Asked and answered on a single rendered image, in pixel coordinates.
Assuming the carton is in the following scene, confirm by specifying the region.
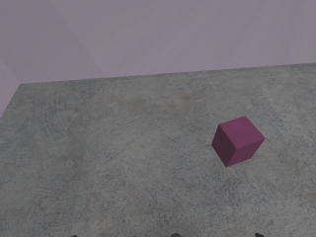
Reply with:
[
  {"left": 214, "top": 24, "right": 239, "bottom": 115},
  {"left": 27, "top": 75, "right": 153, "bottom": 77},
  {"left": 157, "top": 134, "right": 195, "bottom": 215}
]
[{"left": 211, "top": 116, "right": 265, "bottom": 168}]

